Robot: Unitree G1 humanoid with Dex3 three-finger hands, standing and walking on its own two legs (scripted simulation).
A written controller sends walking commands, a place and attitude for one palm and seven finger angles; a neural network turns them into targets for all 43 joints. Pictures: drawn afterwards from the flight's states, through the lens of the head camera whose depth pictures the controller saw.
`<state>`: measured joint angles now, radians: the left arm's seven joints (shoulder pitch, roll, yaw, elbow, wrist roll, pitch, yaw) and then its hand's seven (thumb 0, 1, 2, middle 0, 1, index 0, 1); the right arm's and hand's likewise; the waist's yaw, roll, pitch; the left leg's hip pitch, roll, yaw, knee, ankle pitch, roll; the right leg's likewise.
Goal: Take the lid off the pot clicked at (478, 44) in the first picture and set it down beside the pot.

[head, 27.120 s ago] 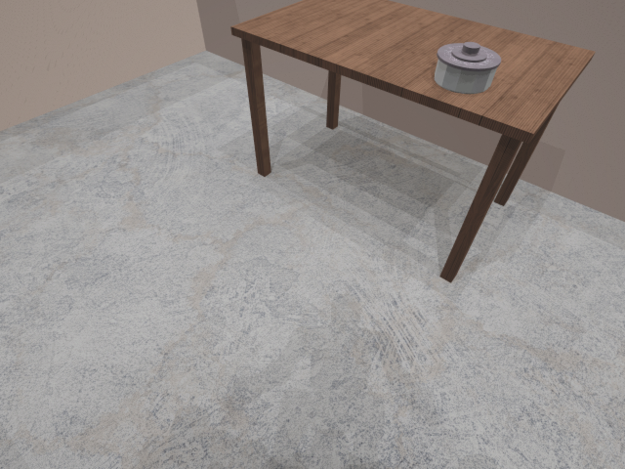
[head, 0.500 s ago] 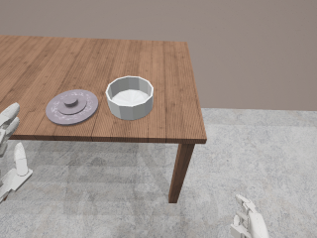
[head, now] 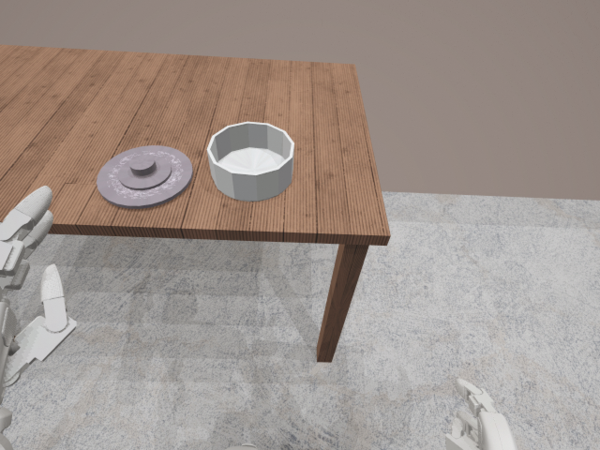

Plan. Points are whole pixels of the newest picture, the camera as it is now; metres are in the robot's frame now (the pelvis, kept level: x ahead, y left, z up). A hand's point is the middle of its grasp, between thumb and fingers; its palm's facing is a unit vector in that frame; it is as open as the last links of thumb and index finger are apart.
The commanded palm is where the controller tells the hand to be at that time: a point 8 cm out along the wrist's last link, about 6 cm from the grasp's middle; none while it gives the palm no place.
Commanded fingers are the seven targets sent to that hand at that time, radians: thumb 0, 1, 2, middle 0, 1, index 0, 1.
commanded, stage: step back with the hand held close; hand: left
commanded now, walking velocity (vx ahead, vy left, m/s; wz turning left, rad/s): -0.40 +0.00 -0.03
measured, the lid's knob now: (142, 165) +0.60 +0.34 +0.00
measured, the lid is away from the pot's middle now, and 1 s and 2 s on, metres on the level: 0.21 0.21 0.21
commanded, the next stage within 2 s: stop stepping back and stand still in 0.24 s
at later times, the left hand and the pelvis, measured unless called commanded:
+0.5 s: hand (27, 449) +0.10 +0.21 +0.17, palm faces +0.21 -0.88 -0.42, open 7.4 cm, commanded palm +0.05 +0.27 +0.19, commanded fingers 0.00 0.90 0.90 -0.20 -0.30 -0.20 -0.30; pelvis -0.10 +0.00 +0.01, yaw -4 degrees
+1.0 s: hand out of the picture +0.06 +0.23 +0.17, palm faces +0.35 -0.86 -0.38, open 7.4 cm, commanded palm +0.01 +0.28 +0.19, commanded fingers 0.00 0.90 0.90 -0.20 -0.30 -0.20 -0.30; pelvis -0.14 +0.01 +0.01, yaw -3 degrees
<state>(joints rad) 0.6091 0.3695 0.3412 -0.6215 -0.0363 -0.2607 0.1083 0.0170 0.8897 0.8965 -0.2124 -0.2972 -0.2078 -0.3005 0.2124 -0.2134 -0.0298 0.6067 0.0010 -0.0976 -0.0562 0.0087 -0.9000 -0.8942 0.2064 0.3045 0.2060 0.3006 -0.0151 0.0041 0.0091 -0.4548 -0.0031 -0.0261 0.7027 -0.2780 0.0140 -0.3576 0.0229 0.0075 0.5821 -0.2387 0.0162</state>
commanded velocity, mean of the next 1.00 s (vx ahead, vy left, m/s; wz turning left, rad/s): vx -0.04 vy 0.00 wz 0.00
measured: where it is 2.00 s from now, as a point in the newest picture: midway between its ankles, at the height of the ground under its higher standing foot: outside the picture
